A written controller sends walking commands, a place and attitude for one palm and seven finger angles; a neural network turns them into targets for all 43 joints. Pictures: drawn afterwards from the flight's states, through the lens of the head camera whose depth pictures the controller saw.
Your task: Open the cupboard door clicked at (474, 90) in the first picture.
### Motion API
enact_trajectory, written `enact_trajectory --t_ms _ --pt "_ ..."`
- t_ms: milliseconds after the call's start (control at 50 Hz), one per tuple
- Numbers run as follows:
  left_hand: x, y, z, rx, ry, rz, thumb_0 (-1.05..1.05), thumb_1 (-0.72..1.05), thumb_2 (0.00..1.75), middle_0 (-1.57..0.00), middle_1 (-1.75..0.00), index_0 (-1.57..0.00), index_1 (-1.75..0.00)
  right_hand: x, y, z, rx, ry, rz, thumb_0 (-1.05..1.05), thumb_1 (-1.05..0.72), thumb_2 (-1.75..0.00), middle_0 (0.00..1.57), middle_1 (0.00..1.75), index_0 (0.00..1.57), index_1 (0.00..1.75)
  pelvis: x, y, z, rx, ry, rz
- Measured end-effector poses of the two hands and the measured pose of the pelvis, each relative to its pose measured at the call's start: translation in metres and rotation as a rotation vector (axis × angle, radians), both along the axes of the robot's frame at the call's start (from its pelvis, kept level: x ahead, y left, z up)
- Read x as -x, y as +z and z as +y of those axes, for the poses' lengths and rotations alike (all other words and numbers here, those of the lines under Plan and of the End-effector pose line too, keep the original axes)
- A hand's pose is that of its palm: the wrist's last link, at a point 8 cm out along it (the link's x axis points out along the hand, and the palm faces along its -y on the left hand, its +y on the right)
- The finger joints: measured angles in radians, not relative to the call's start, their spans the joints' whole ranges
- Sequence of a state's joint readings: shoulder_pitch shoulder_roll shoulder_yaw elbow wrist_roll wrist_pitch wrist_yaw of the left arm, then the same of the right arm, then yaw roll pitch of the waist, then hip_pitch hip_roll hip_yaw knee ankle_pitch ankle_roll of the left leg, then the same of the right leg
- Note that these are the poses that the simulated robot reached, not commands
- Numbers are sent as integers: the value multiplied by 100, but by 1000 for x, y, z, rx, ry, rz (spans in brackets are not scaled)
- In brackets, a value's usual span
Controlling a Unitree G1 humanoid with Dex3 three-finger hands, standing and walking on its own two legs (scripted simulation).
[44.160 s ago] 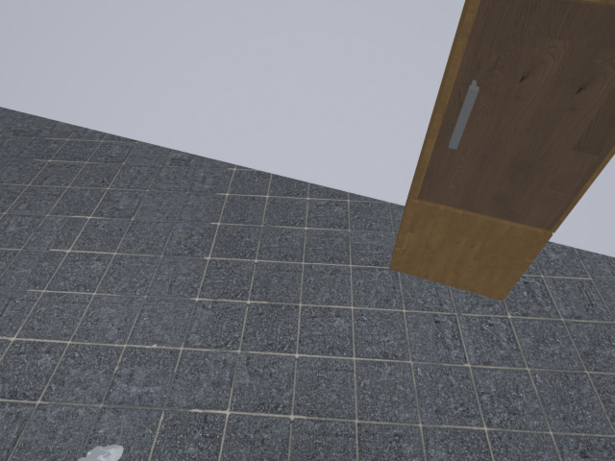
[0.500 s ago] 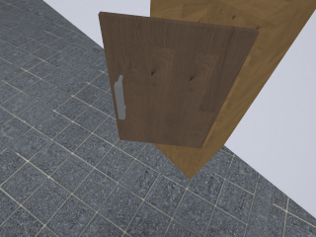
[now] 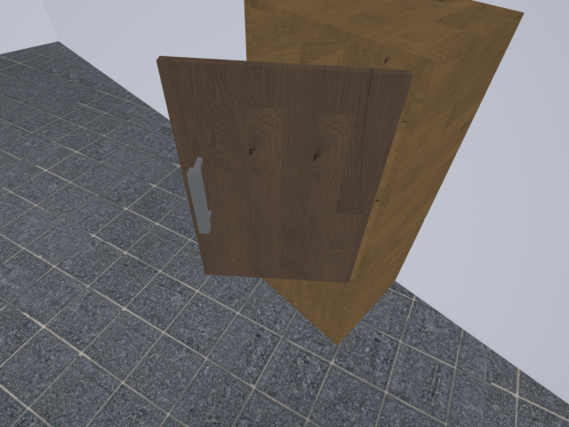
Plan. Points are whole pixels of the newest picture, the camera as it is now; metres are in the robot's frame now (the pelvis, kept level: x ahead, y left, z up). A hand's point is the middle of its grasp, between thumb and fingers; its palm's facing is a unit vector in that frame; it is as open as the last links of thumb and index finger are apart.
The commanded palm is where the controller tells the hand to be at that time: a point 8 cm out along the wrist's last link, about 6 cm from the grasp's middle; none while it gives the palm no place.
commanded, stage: come to a stop and stand still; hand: left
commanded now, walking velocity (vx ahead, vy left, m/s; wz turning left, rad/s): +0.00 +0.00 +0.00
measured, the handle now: (202, 196) +0.55 +0.20 -0.02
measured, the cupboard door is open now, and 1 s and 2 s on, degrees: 42 42 42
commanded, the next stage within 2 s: look again from close up in 0.90 s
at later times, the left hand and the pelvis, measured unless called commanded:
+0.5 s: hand out of the picture -0.01 +0.25 -0.17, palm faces -0.01 -0.97 -0.25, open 7.4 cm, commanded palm none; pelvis -0.02 +0.04 +0.01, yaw +0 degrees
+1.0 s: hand out of the picture -0.03 +0.25 -0.17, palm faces -0.01 -0.98 -0.20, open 7.3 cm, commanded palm none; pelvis -0.03 +0.06 +0.01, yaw +0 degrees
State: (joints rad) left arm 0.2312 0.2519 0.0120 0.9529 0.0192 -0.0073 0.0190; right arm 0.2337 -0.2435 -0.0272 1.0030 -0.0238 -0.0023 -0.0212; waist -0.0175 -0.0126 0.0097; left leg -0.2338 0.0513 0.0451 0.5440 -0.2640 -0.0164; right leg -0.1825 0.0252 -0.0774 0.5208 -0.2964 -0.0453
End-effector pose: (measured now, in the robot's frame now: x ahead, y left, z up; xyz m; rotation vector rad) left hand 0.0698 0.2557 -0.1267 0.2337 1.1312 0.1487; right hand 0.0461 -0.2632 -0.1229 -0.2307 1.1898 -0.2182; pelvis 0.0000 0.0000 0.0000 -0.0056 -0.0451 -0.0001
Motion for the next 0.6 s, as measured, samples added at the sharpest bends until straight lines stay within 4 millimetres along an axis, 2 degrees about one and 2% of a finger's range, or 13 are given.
enact_trajectory --t_ms 120,240,440,600 --pt "9 6 17 -18 1 -2 1 91 90 -20 -30 -20 -30 -14 8 7 -1 46 -45 0 -90 -90 20 30 20 30 8 4 7 0 2 -5" --pt "29 7 31 -24 14 35 1 91 90 -20 -30 -20 -30 -13 10 18 -7 74 -40 0 -90 -90 20 30 20 30 14 7 16 1 4 -2" --pt "72 -3 41 -1 37 149 1 91 90 -20 -30 -20 -30 12 7 36 -13 64 40 0 -90 -90 20 30 20 30 20 9 33 4 4 0" --pt "94 -10 43 28 42 214 1 91 90 -20 -30 -20 -30 34 5 50 -17 37 96 0 -90 -90 20 30 20 30 24 9 45 5 4 2"
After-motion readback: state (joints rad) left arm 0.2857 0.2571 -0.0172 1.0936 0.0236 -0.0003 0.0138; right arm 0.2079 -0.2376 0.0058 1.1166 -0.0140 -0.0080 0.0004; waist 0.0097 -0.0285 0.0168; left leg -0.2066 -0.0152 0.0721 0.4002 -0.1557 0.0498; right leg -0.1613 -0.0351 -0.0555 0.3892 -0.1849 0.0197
